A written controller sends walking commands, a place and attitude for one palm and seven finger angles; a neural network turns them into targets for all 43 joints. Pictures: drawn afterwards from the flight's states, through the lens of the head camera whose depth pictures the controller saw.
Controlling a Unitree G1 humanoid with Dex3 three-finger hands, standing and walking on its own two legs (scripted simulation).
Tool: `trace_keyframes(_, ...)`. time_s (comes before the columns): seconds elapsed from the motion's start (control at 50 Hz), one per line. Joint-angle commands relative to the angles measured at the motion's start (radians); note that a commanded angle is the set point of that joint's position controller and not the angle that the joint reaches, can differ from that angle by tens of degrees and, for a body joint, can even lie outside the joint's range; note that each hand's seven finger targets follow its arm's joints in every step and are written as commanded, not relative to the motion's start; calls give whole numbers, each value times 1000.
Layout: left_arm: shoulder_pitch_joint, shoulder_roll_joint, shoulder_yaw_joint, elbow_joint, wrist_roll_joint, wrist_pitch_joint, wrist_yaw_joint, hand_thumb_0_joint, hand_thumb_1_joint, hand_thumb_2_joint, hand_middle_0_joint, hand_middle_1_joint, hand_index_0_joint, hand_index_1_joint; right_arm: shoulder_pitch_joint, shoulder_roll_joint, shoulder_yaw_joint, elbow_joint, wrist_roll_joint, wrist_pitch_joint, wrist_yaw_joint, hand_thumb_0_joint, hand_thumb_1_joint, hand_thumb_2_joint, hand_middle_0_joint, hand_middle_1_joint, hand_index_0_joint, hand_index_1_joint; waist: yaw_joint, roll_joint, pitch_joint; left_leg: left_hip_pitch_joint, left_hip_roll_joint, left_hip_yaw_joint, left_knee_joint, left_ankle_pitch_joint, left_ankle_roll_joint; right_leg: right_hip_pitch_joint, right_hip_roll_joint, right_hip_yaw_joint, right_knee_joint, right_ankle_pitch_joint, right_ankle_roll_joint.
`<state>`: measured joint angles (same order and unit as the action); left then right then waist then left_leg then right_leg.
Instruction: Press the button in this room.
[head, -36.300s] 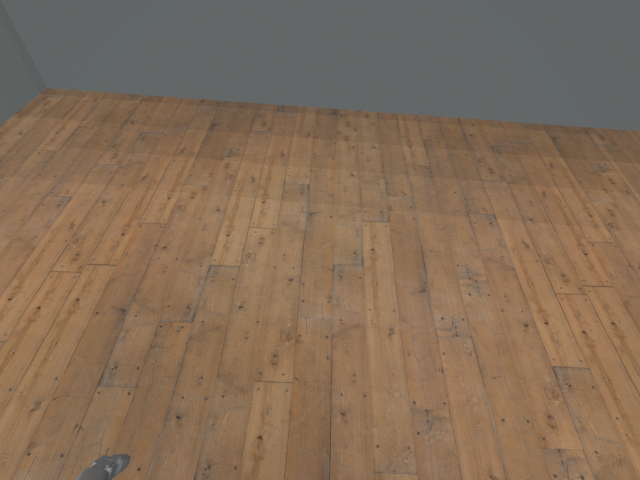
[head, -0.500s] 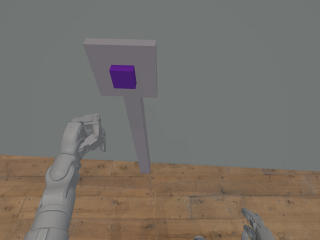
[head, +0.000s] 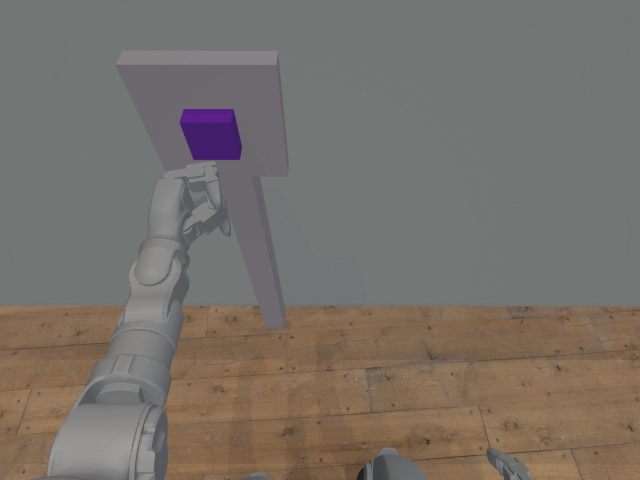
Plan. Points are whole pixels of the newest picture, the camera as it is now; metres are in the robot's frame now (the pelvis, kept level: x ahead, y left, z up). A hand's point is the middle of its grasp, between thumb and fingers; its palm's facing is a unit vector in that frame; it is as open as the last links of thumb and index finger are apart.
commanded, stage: aim a knuckle at the button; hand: left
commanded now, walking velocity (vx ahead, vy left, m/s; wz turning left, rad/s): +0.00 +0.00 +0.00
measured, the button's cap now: (213, 133) +0.54 +0.14 +0.10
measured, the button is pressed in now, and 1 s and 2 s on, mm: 0 0 1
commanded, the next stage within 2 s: press the button with the knuckle in 1.28 s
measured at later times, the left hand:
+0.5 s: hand (221, 201) +0.45 +0.13 +0.07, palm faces -0.03 -1.00 -0.03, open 3.1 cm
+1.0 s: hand (224, 202) +0.44 +0.12 +0.08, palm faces -0.05 -1.00 -0.03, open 3.1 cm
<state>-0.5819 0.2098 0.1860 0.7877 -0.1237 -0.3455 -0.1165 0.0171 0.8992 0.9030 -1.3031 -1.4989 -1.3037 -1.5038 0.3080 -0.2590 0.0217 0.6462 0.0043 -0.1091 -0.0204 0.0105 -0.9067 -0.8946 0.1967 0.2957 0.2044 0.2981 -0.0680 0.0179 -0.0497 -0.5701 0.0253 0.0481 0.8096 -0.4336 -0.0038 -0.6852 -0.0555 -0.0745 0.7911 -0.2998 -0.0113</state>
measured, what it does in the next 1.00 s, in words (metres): stands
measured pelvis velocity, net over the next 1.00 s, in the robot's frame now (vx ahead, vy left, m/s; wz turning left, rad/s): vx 0.00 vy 0.01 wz -0.01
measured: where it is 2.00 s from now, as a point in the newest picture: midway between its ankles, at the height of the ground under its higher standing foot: outside the picture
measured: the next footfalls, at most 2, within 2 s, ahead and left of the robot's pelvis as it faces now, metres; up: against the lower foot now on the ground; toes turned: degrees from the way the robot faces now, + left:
none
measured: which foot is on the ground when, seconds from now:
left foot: down 0.00-1.00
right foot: down 0.00-1.00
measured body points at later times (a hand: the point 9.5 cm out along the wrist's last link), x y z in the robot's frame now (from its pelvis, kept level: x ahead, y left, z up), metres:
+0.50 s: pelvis -0.01 +0.00 -0.01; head +0.07 -0.01 +0.44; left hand +0.44 +0.18 +0.08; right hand +0.04 -0.27 -0.13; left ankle -0.02 +0.12 -0.70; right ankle +0.05 -0.11 -0.70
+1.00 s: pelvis +0.00 +0.01 -0.01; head +0.07 +0.00 +0.44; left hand +0.44 +0.18 +0.08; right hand +0.07 -0.24 -0.13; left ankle -0.02 +0.12 -0.70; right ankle +0.05 -0.11 -0.70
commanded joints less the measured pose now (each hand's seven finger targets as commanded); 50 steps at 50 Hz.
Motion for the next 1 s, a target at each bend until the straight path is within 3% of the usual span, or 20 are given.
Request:
trace_keyframes(0.0, -503, 219, 80, -60, 16, -76, 21, 0, 900, 900, -1300, -1500, -1300, -1500, 84, -134, -46, -78, -3, -17, -5, 0, -900, -900, 200, 300, 200, 300, -24, -41, -365, -43, -41, -28, -97, 228, 12, 312, 45, 61, -47, 243, -3)
trace_keyframes(0.02, -529, 204, 70, -26, 21, -78, 24, 0, 900, 900, -1300, -1500, -1300, -1500, 90, -133, -45, -78, -5, -12, -3, 0, -900, -900, 200, 300, 200, 300, -31, -45, -361, -50, -43, -27, -96, 221, 13, 301, 45, 59, -46, 240, -4)
trace_keyframes(0.06, -478, 207, 93, 0, 20, -83, 20, 0, 900, 900, -1300, -1500, -1300, -1500, 99, -134, -48, -93, -10, -5, 4, 0, -900, -900, 200, 300, 200, 300, -8, -10, -414, -48, -47, -15, -87, 246, 12, 321, 45, 63, -36, 270, -9)
trace_keyframes(0.08, -461, 247, 127, 11, 19, -90, 18, 0, 900, 900, -1300, -1500, -1300, -1500, 108, -142, -49, -99, -13, 0, 6, 0, -900, -900, 200, 300, 200, 300, 1, -46, -439, -55, -46, -20, -86, 265, 14, 342, 48, 60, -28, 288, -11)
trace_keyframes(0.12, -441, 252, 140, -34, 6, -108, 11, 0, 900, 900, -1300, -1500, -1300, -1500, 114, -141, -52, -117, -15, 8, 11, 0, -900, -900, 200, 300, 200, 300, 10, -65, -496, -62, -45, -9, -82, 293, 17, 395, 47, 73, -22, 341, -8)
trace_keyframes(0.14, -418, 243, 139, -32, 1, -110, 4, 0, 900, 900, -1300, -1500, -1300, -1500, 109, -139, -53, -125, -14, 12, 13, 0, -900, -900, 200, 300, 200, 300, 18, -55, -489, -76, -46, 0, -83, 285, 17, 406, 46, 80, -27, 345, -9)
trace_keyframes(0.22, -462, 257, 136, -19, 4, -122, -7, 0, 900, 900, -1300, -1500, -1300, -1500, 114, -147, -55, -124, -8, 33, 13, 0, -900, -900, 200, 300, 200, 300, -14, -119, -408, -114, -40, 0, -90, 200, 23, 368, 47, 86, -58, 262, 0)
trace_keyframes(0.32, -570, 280, 124, -64, 8, -155, -11, 0, 900, 900, -1300, -1500, -1300, -1500, 112, -143, -56, -115, -5, 39, 2, 0, -900, -900, 200, 300, 200, 300, -35, -32, -410, -76, -42, -1, -90, 141, 27, 329, 49, 97, -77, 176, 0)
trace_keyframes(0.34, -592, 252, 96, -66, 7, -160, -14, 0, 900, 900, -1300, -1500, -1300, -1500, 108, -138, -52, -112, -4, 38, 1, 0, -900, -900, 200, 300, 200, 300, -39, 4, -404, -66, -43, -4, -93, 133, 25, 316, 49, 94, -77, 167, -3)
trace_keyframes(0.4, -615, 263, 101, -45, 1, -167, -16, 0, 900, 900, -1300, -1500, -1300, -1500, 116, -143, -55, -100, -5, 34, -3, 0, -900, -900, 200, 300, 200, 300, -48, -2, -427, -48, -40, -15, -89, 143, 25, 304, 53, 84, -68, 171, -3)
trace_keyframes(0.48, -554, 253, 108, 31, -6, -146, -23, 0, 900, 900, -1300, -1500, -1300, -1500, 122, -150, -52, -101, -9, 34, -1, 0, -900, -900, 200, 300, 200, 300, -37, -32, -420, -64, -41, -20, -96, 159, 23, 308, 54, 72, -60, 188, -6)
trace_keyframes(0.54, -467, 252, 122, 43, -6, -131, -31, 0, 900, 900, -1300, -1500, -1300, -1500, 117, -152, -53, -118, -7, 42, 7, 0, -900, -900, 200, 300, 200, 300, -11, -38, -418, -71, -39, -14, -97, 199, 19, 321, 53, 67, -48, 235, -10)
trace_keyframes(0.62, -480, 181, 66, -1, -9, -134, -34, 0, 900, 900, -1300, -1500, -1300, -1500, 109, -147, -54, -136, -7, 47, 17, 0, -900, -900, 200, 300, 200, 300, -22, -27, -384, -50, -34, -18, -94, 206, 16, 266, 58, 54, -44, 226, -12)
trace_keyframes(0.68, -504, 191, 76, -43, -14, -149, -15, 0, 900, 900, -1300, -1500, -1300, -1500, 105, -152, -57, -142, -10, 49, 16, 0, -900, -900, 200, 300, 200, 300, -26, -56, -391, -38, -32, -25, -91, 203, 18, 263, 60, 52, -43, 215, -12)
trace_keyframes(0.78, -560, 214, 78, -121, 9, -170, 16, 0, 900, 900, -1300, -1500, -1300, -1500, 105, -143, -58, -132, -14, 46, 14, 0, -900, -900, 200, 300, 200, 300, -23, 20, -447, 9, -32, -33, -79, 248, 13, 265, 60, 54, -23, 245, -13)
trace_keyframes(0.86, -544, 172, 41, -130, 10, -160, 23, 0, 900, 900, -1300, -1500, -1300, -1500, 98, -137, -55, -124, -13, 43, 14, 0, -900, -900, 200, 300, 200, 300, -26, 26, -448, 32, -26, -42, -85, 282, 5, 257, 61, 42, -18, 261, -14)
trace_keyframes(0.88, -514, 163, 40, -127, 8, -152, 23, 0, 900, 900, -1300, -1500, -1300, -1500, 101, -140, -58, -129, -14, 42, 14, 0, -900, -900, 200, 300, 200, 300, -22, 3, -461, 44, -24, -47, -86, 306, 5, 262, 64, 36, -16, 270, -15)
trace_keyframes(0.94, -486, 90, -7, -76, 3, -114, 22, 0, 900, 900, -1300, -1500, -1300, -1500, 104, -137, -58, -118, -9, 42, 19, 0, -900, -900, 200, 300, 200, 300, -33, 4, -405, 44, -18, -46, -91, 307, -2, 218, 64, 24, -27, 254, -14)
trace_keyframes(0.96, -469, 82, -8, -65, 0, -104, 22, 0, 900, 900, -1300, -1500, -1300, -1500, 105, -139, -58, -121, -9, 42, 21, 0, -900, -900, 200, 300, 200, 300, -29, -18, -395, 27, -20, -44, -93, 294, 0, 225, 65, 24, -30, 250, -14)
trace_keyframes(0.98, -452, 111, 21, -30, 2, -94, 26, 0, 900, 900, -1300, -1500, -1300, -1500, 112, -146, -59, -122, -11, 45, 19, 0, -900, -900, 200, 300, 200, 300, -27, -68, -381, 2, -22, -46, -97, 288, 4, 239, 65, 23, -32, 250, -15)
